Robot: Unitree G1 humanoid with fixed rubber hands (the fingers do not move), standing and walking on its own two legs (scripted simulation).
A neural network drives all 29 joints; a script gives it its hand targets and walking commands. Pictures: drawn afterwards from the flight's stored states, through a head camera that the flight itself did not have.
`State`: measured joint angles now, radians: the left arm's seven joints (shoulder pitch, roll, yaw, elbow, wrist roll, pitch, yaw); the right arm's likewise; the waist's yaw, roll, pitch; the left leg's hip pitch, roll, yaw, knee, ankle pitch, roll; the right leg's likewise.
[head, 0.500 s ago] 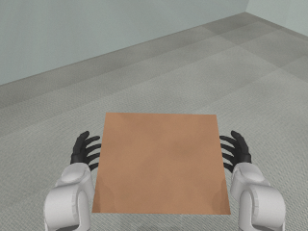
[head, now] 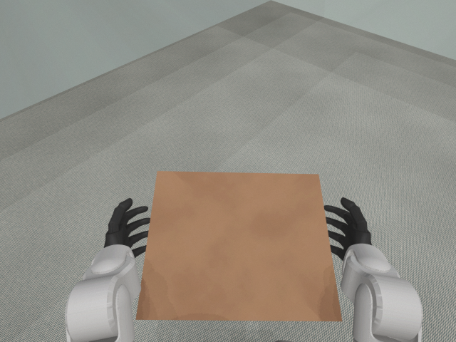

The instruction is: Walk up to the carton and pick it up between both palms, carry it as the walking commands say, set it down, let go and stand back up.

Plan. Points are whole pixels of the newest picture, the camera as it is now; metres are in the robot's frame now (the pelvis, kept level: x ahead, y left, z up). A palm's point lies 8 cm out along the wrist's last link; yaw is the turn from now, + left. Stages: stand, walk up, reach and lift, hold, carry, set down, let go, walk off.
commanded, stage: carry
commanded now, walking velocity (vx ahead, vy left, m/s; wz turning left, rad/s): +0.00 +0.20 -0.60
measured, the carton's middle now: (236, 250) +0.27 +0.01 +0.01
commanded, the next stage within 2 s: none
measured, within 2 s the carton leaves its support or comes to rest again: neither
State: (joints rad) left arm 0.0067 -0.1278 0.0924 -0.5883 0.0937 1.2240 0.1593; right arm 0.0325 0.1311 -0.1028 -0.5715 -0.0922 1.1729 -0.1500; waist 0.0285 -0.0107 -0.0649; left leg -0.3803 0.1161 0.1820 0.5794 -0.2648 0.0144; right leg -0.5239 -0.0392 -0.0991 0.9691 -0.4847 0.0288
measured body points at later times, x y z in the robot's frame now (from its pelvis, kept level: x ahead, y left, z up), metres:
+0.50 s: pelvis -0.02 +0.11 -0.01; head +0.00 +0.13 +0.44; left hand +0.27 +0.21 +0.07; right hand +0.17 -0.12 +0.09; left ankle +0.04 +0.22 -0.73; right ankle -0.03 -0.05 -0.70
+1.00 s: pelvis -0.02 +0.21 +0.00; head +0.00 +0.19 +0.45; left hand +0.28 +0.20 +0.08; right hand +0.08 -0.08 +0.08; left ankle +0.09 +0.33 -0.70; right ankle -0.06 +0.06 -0.73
